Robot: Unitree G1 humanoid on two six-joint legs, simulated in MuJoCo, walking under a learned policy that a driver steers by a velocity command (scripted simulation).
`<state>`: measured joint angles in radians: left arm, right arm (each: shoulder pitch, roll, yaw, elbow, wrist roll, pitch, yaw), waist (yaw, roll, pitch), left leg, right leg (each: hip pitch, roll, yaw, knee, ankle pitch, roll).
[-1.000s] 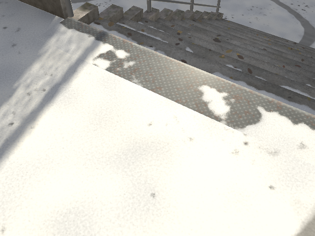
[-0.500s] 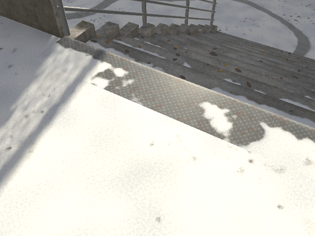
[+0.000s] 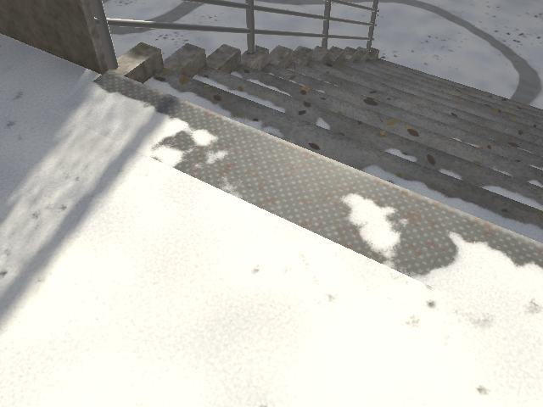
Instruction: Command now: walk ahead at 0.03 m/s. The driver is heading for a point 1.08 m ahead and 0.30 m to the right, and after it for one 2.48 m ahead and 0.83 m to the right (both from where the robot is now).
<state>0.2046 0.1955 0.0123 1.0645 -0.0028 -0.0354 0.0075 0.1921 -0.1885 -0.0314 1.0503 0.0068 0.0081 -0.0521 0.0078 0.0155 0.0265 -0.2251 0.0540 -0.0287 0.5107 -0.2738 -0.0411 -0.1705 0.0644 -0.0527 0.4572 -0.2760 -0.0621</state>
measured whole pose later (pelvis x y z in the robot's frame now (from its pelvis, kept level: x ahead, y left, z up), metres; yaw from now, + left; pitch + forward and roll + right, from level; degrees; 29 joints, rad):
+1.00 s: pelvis +0.28 +0.08 -0.01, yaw -3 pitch +2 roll +1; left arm -0.03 0.22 0.04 0.91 -0.03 -0.08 -0.05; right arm 0.45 -0.21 -0.04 1.08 0.00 -0.10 -0.02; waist -0.07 -0.03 0.02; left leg 0.17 -0.03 0.11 0.14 -0.35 0.03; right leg -0.65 -0.06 -0.05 0.59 0.05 -0.08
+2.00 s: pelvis +0.83 -0.04 +0.00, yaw -37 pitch +2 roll +2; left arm 0.09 0.25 0.07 0.67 -0.02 -0.02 -0.05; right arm 0.33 -0.28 -0.08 0.87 0.01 -0.08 -0.01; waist -0.09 -0.03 0.03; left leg 0.03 0.01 0.23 0.28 -0.33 -0.01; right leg -0.67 -0.09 0.00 0.72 -0.03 -0.05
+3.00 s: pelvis +1.00 -0.29 +0.00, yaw -33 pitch +1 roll +0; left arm 0.21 0.26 0.05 0.72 0.04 0.01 0.00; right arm 0.20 -0.32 -0.07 0.61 0.01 0.08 -0.04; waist -0.02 0.05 0.02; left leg -0.52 -0.14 -0.19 0.85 -0.43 0.00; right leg -0.31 0.02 0.06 0.52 -0.24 -0.02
